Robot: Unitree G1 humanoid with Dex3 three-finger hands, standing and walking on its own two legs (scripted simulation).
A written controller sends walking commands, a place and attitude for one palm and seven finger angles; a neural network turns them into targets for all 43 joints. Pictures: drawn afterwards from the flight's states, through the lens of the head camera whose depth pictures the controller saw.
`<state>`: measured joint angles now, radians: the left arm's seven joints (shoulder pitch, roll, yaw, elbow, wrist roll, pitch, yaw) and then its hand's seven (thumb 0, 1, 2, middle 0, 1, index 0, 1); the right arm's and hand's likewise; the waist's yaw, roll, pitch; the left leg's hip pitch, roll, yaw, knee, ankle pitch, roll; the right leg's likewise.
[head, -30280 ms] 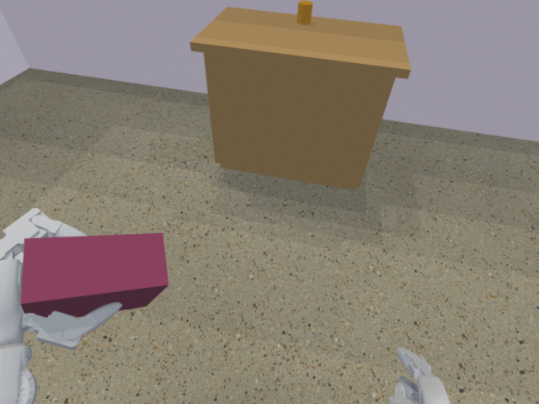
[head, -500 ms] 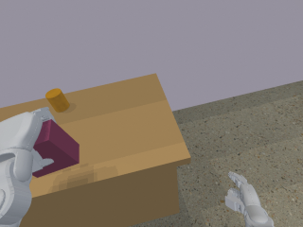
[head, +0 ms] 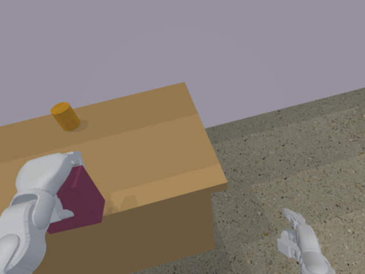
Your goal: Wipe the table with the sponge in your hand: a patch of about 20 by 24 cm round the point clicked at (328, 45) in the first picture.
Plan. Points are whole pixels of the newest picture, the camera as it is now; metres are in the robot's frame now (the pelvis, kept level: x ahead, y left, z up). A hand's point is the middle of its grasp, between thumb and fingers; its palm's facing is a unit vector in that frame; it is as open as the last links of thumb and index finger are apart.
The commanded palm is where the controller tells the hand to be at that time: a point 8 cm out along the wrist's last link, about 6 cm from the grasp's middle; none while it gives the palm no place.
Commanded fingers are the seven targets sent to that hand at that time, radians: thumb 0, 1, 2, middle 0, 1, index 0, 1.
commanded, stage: move the sponge above the wiping area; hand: left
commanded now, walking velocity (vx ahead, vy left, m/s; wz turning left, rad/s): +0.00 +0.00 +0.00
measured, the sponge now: (70, 206) +0.22 +0.30 +0.05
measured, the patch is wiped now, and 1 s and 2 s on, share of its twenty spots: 0.00 0.00 0.00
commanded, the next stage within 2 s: none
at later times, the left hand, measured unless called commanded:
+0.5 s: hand (61, 190) +0.23 +0.30 +0.10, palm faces -0.07 -0.07 -1.00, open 10.0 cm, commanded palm +0.21 +0.31 +0.19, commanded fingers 0.00 0.10 1.30 -1.20 -1.60 -1.20 -1.60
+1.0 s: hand (56, 179) +0.25 +0.32 +0.10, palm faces -0.01 -0.02 -1.00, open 10.0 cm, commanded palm +0.23 +0.33 +0.17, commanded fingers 0.00 0.10 1.30 -1.20 -1.60 -1.20 -1.60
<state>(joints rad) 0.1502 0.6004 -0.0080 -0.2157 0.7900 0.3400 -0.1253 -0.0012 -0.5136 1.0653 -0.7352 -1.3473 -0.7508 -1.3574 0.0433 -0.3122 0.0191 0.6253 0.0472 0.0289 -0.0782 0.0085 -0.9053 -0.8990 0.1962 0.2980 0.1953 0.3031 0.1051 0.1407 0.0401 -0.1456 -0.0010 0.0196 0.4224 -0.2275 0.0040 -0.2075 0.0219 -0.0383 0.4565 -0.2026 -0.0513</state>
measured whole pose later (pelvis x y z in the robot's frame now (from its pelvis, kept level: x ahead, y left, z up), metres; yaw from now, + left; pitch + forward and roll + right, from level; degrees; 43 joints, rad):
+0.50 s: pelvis +0.02 +0.03 +0.00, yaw +0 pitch -2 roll +0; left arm 0.22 0.59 -0.05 -0.30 0.84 0.23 -0.09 0.00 -0.52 1.07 -0.74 -1.35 -0.76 -1.36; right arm 0.06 -0.28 0.01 0.62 0.02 0.04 -0.07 0.01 -0.91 -0.90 0.20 0.30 0.19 0.30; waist 0.15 0.11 0.03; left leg -0.12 -0.03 0.02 0.41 -0.25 0.04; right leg -0.17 0.00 -0.03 0.42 -0.21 -0.02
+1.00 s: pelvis +0.02 +0.03 +0.00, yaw +0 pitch -2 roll +0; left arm 0.13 0.61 0.00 -0.19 0.88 0.17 -0.03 0.00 -0.52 1.07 -0.74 -1.35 -0.76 -1.36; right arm 0.06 -0.25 0.02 0.65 0.02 0.06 -0.07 0.01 -0.91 -0.90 0.20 0.30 0.20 0.30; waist 0.15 0.08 0.04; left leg -0.12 -0.02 0.02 0.40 -0.24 0.03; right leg -0.16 0.01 -0.03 0.39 -0.19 -0.02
